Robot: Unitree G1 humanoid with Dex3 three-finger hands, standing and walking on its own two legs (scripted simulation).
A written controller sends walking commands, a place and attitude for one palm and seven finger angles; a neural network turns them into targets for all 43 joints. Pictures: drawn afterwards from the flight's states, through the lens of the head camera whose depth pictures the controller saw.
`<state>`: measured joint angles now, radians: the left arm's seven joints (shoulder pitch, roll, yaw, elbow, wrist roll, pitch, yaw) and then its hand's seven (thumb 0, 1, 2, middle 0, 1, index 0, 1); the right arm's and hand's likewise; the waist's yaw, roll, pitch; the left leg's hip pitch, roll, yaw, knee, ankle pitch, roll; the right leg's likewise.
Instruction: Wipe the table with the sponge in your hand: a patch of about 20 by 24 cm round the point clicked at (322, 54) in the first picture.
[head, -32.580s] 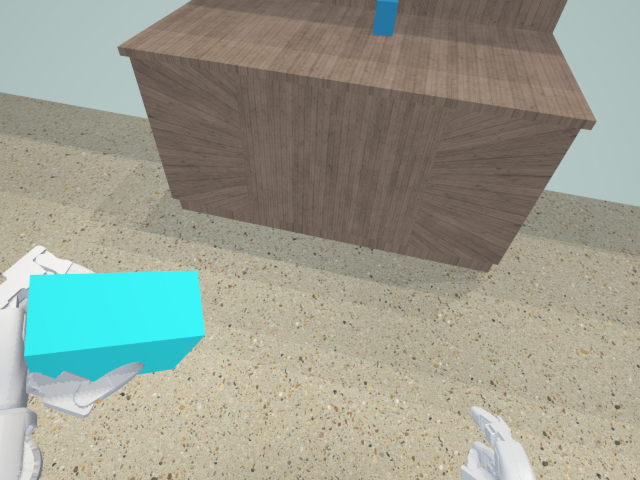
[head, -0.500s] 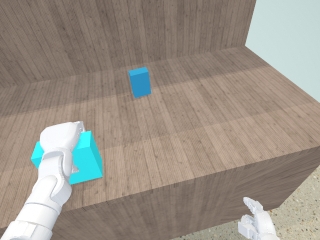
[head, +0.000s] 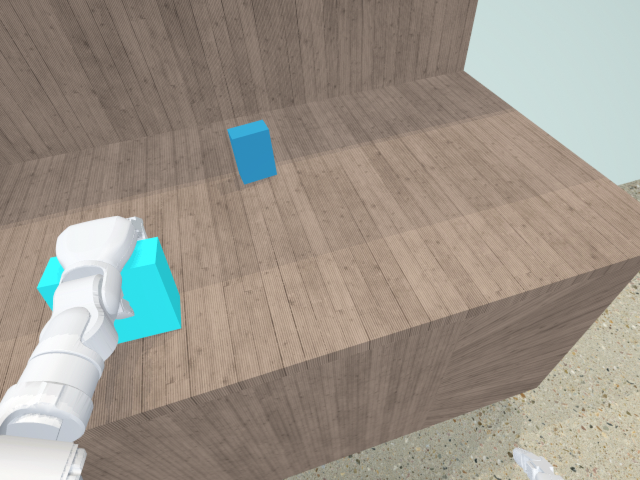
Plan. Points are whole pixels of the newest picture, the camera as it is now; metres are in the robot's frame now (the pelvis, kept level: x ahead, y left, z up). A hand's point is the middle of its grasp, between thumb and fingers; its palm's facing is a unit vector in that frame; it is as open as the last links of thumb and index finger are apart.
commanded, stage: wipe forward along the first lane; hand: left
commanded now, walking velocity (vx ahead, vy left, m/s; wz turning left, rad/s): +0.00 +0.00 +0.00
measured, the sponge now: (124, 305) +0.33 +0.33 +0.02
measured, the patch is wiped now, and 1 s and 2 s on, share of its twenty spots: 0.25 0.35 0.50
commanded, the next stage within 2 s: slide across to the middle lane in 0.76 s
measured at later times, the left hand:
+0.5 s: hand (121, 238) +0.41 +0.34 +0.08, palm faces -0.12 +0.03 -0.99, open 10.5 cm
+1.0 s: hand (118, 219) +0.45 +0.36 +0.08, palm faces -0.11 +0.04 -0.99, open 10.5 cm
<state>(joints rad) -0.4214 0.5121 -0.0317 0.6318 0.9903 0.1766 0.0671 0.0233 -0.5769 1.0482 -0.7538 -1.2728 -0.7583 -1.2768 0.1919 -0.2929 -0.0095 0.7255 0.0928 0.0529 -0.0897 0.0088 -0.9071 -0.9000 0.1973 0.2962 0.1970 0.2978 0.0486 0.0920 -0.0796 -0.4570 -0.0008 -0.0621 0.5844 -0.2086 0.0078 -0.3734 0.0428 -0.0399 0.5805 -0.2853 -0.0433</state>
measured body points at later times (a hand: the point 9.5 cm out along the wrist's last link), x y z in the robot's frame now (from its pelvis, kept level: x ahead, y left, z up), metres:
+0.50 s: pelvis +0.01 +0.01 +0.00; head +0.04 -0.01 +0.45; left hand +0.41 +0.33 +0.13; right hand +0.10 -0.27 -0.13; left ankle +0.06 +0.13 -0.73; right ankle +0.01 -0.09 -0.73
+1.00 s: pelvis +0.01 +0.04 +0.00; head +0.06 +0.04 +0.44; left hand +0.45 +0.35 +0.14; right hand +0.09 -0.24 -0.13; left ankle +0.06 +0.13 -0.73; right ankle +0.01 -0.09 -0.73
